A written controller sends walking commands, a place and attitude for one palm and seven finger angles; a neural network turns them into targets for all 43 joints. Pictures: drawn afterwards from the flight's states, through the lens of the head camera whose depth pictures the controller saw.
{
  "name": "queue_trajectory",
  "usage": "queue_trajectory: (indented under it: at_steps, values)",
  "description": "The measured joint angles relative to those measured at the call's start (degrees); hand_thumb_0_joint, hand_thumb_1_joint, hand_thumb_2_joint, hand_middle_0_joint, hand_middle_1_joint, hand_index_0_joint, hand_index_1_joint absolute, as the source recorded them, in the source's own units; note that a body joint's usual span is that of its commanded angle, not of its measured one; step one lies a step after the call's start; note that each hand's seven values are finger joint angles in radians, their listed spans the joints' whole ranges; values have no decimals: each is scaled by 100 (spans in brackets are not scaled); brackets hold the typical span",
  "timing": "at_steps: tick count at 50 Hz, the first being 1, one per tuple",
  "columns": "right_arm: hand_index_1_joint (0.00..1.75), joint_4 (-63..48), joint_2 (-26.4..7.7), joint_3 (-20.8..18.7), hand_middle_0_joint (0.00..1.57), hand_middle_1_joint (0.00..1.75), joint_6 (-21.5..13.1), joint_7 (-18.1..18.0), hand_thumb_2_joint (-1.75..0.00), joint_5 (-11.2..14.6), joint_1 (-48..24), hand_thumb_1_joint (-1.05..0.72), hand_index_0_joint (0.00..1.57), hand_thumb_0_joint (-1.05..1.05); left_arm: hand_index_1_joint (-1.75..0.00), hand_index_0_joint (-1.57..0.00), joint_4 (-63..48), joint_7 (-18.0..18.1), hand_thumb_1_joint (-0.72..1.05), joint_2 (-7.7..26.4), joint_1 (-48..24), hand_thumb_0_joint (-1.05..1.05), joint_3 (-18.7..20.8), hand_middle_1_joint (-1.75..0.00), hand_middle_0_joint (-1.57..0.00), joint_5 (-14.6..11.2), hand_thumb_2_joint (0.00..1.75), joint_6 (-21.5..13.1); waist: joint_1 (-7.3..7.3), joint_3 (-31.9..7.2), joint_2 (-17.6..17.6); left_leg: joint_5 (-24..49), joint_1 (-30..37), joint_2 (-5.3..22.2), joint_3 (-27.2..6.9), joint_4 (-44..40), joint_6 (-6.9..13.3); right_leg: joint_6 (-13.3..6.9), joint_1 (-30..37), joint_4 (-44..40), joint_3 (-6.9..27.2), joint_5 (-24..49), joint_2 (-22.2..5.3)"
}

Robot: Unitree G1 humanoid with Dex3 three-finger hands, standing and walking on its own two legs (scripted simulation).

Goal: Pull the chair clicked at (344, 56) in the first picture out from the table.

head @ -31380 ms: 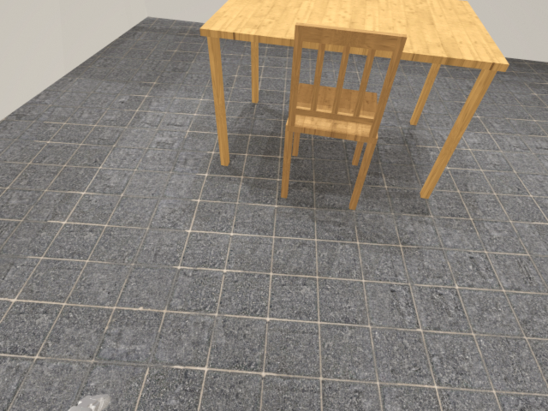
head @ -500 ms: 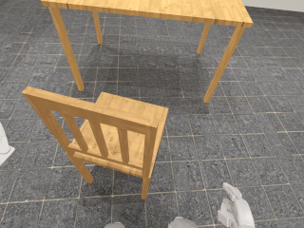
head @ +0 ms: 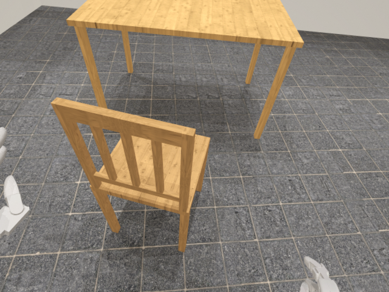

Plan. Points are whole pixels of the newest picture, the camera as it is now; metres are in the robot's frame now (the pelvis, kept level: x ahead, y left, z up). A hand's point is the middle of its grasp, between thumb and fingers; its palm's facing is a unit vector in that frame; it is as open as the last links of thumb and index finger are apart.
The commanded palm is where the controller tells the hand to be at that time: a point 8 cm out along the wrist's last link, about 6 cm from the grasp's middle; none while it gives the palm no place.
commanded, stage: stop stepping back and stand still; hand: left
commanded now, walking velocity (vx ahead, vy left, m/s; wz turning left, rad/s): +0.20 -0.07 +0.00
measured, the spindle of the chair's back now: (131, 160) +0.49 +0.21 -0.11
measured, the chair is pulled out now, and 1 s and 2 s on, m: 0.64 0.64 0.64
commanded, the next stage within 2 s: let the arm hang, fingers relaxed in 0.44 s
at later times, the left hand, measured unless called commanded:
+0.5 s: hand out of the picture +0.16 +0.27 +0.17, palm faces +0.46 -0.76 -0.46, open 7.5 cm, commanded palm +0.10 +0.31 +0.18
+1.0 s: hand out of the picture +0.04 +0.19 -0.17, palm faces +0.09 -0.98 -0.20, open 6.9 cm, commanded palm none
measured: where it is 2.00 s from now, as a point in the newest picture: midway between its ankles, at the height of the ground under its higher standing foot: outside the picture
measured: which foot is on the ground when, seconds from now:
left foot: down 0.00-1.00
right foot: down 0.00-1.00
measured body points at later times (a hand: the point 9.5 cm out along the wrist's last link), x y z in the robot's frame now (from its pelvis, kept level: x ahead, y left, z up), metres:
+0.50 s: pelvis -0.02 +0.00 +0.00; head -0.02 +0.01 +0.45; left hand +0.13 +0.31 +0.20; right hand +0.13 -0.23 -0.08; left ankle -0.03 +0.14 -0.73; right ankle +0.06 -0.13 -0.73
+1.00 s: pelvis +0.00 +0.01 +0.00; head +0.02 +0.03 +0.45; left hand +0.03 +0.24 -0.15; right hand +0.03 -0.23 -0.14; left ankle -0.03 +0.14 -0.73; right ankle +0.07 -0.12 -0.73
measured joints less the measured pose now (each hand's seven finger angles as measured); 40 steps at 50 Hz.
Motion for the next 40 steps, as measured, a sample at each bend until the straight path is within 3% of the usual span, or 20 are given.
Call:
queue_trajectory:
  at_steps: [4, 8, 13, 17, 20, 23, 27, 29, 34, 37, 40]
  values:
    - [30, -136, 78, 26, 20, 30, -180, 91, -90, 24, 158, -91, 20, 2, -30, -21, -176, -51, 89, 74, -176, 2, 46, -31, -21, 91, 90, -202, -2, -109, 140, -17, -12, 91, -152, 132, 4, -9, 223, -223, -57, -28, 144]
    - [30, -145, 130, 120, 20, 30, -113, 188, -90, 56, 120, -90, 20, 2, -30, -21, 183, -58, 89, 96, -389, 2, 233, -31, -21, 85, 90, -393, 16, -246, 405, -99, -73, 141, -180, 332, 32, -44, 243, -215, 30, 46, 266]
    - [30, -131, 205, 226, 20, 30, 57, 208, -90, 68, 137, -90, 20, 1, -30, -21, 959, -86, 89, -115, -544, 1, 137, -31, -21, 65, 90, -195, -13, -376, 694, -518, -267, 158, -244, 549, 181, -79, 149, -159, 188, -245, 420]
    - [30, -40, 195, 292, 20, 30, 117, 229, -90, -34, 54, -90, 20, 1, -30, -20, 927, -130, 89, -295, -600, 1, -83, -30, -20, 80, 90, 29, 41, -115, 541, -489, -367, 46, -308, 567, 316, -103, 133, -366, 237, 342, 381]
    - [30, 12, 153, 306, 20, 30, 62, 208, -90, -85, 28, -90, 20, 2, -30, -21, 577, -135, 89, -346, -478, 2, -193, -31, -21, 108, 90, 13, 51, 71, 414, 98, -252, 43, -309, 291, 161, -62, 175, -418, 271, 361, 386]
    - [30, -40, 166, 245, 20, 30, -21, 182, -90, -32, 137, -90, 20, 2, -30, -21, 280, -125, 89, -204, -301, 2, -146, -31, -21, 161, 90, -80, 4, 38, 369, 127, -199, 57, -337, 148, 85, -23, 209, -448, 275, 51, 411]
    - [30, -85, 163, 184, 20, 30, -104, 189, -90, -11, 205, -90, 20, 2, -30, -21, 142, -79, 89, 92, -221, 2, 162, -31, -21, 139, 90, -270, -28, -17, 331, 78, -153, 14, -360, 146, 46, -24, 322, -643, 311, 581, 394]
    - [30, 139, 13, 54, 20, 30, -127, 425, -90, -56, 159, -90, 20, 1, -30, -21, 913, -358, 89, 132, -663, 1, -109, -31, -21, 303, 90, -220, -14, -201, 486, -23, -398, -39, -438, 383, 64, 5, 118, -407, 240, 446, 334]
    - [30, 711, -201, 29, 20, 30, 454, 642, -90, -224, -139, -91, 20, 1, -30, -19, 4286, -865, 90, -642, -1716, 0, -1240, -30, -19, 430, 90, 995, -45, -475, 831, -226, -693, -226, -433, 717, 149, 102, -269, 155, 268, 38, 154]
    - [30, 833, 13, 174, 20, 30, 612, 672, -90, -257, -106, -91, 20, 1, -30, -19, 5818, -969, 91, -1084, -1869, 1, -1769, -30, -19, 463, 90, 1354, -99, -290, 609, -231, -582, -276, -373, 651, 154, 85, -274, 298, 338, -68, 111]
    - [30, 1018, 281, 328, 20, 30, 645, 670, -90, -252, 42, -91, 20, 1, -30, -19, 6858, -1024, 91, -1446, -1770, 1, -2181, -30, -19, 428, 90, 1438, -102, -60, 248, -197, -409, -238, -339, 503, 130, 59, -162, 244, 370, -65, 151]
